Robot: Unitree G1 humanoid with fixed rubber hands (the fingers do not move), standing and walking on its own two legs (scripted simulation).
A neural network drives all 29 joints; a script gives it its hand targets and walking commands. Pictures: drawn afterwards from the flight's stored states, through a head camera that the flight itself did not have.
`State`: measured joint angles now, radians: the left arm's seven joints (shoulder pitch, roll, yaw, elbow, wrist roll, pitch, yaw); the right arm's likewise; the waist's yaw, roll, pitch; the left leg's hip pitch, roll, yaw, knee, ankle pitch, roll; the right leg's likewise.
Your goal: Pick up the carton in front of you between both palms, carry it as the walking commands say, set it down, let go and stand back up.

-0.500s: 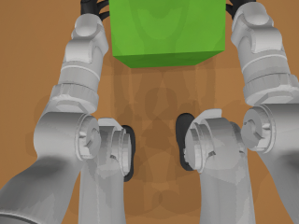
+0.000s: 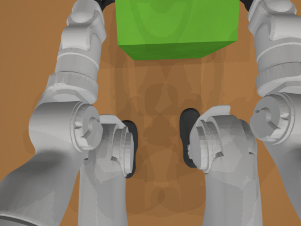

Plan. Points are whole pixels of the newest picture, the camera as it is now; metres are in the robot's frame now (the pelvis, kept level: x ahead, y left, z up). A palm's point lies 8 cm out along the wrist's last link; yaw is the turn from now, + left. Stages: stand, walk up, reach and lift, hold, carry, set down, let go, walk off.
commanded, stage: set down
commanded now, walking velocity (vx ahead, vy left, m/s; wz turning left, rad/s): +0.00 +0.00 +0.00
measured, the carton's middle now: (170, 8) +0.54 -0.07 -0.23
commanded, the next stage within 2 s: let go in 1.56 s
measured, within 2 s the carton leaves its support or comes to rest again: neither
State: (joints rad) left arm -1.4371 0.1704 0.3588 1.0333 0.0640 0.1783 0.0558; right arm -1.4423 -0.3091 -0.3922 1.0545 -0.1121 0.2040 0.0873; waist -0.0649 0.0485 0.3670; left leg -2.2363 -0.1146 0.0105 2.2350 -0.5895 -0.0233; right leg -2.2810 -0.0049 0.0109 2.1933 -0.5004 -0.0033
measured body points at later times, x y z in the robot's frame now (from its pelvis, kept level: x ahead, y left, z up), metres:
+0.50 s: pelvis +0.01 +0.00 +0.00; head +0.38 -0.03 +0.24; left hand +0.56 +0.13 -0.19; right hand +0.53 -0.26 -0.19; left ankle +0.11 +0.11 -0.33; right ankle +0.13 -0.12 -0.33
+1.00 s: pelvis +0.02 -0.01 +0.10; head +0.35 -0.04 +0.41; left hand +0.58 +0.11 -0.01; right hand +0.54 -0.27 -0.02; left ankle +0.11 +0.11 -0.33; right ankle +0.13 -0.12 -0.33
